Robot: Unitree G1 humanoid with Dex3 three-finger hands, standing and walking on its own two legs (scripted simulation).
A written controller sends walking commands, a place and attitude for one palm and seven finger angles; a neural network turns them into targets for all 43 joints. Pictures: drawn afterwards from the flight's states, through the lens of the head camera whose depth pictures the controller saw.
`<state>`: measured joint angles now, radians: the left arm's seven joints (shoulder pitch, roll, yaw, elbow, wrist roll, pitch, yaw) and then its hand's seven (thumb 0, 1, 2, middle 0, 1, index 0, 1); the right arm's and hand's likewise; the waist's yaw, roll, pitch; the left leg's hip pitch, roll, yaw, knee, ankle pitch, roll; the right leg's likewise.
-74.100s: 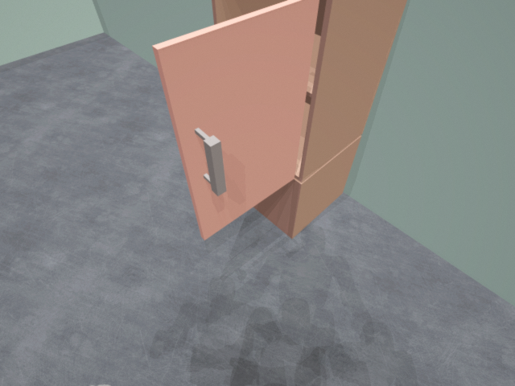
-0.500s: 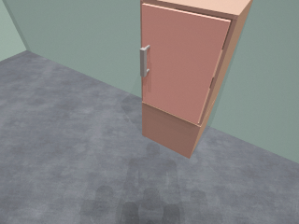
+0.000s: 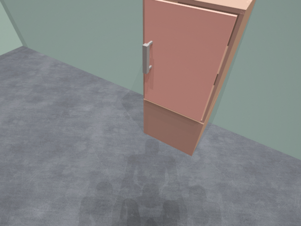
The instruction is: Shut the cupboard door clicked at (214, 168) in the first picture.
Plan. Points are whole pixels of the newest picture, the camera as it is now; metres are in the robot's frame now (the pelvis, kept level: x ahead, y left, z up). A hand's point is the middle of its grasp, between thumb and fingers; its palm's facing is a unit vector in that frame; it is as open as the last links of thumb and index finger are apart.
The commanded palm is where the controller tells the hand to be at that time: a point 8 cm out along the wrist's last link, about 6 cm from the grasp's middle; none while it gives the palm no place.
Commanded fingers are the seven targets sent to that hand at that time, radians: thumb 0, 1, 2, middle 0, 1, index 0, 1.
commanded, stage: look to check the result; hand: left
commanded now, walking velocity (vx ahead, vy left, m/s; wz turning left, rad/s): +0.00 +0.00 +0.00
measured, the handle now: (148, 57) +0.90 +0.06 -0.02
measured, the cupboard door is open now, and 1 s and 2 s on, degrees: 0 0 0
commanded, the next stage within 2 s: stand and wait in 0.32 s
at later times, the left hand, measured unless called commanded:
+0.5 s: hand out of the picture -0.01 +0.16 -0.18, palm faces +0.03 -0.99 -0.15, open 7.4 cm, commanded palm none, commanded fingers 0.00 0.90 0.90 -0.20 -0.30 -0.20 -0.30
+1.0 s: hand out of the picture -0.01 +0.16 -0.18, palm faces +0.03 -0.99 -0.16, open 7.4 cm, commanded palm none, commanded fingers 0.00 0.90 0.90 -0.20 -0.30 -0.20 -0.30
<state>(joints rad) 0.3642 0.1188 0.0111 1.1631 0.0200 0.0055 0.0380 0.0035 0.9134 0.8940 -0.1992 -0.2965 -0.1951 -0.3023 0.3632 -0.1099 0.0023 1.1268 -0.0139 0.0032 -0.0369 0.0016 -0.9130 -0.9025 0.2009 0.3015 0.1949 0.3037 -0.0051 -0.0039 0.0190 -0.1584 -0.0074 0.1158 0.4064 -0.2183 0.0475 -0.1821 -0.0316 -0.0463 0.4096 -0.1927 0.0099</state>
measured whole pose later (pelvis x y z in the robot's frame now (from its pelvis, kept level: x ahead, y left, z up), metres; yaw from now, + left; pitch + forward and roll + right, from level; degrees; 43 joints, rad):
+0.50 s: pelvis +0.01 +0.00 +0.00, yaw +0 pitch -2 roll +0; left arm 0.32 0.11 0.01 1.15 0.02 0.00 0.04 0.00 0.91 0.89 -0.20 -0.30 -0.20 -0.30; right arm 0.34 -0.11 0.01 1.13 -0.01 -0.01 -0.04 0.00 -0.91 -0.90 0.20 0.30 0.20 0.30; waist -0.01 -0.01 0.03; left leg -0.13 -0.01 0.12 0.39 -0.23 0.05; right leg -0.16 -0.04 -0.04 0.40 -0.20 0.02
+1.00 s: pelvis +0.02 +0.00 +0.00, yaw +0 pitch -2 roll +0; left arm 0.32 0.12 0.01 1.16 0.02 0.00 0.04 0.00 0.91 0.89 -0.20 -0.30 -0.20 -0.30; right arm 0.33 -0.12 0.01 1.14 -0.01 -0.01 -0.04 0.00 -0.91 -0.90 0.20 0.30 0.20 0.30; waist -0.01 -0.01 0.03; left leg -0.11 -0.01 0.12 0.38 -0.24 0.05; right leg -0.14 -0.03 -0.04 0.39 -0.22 0.01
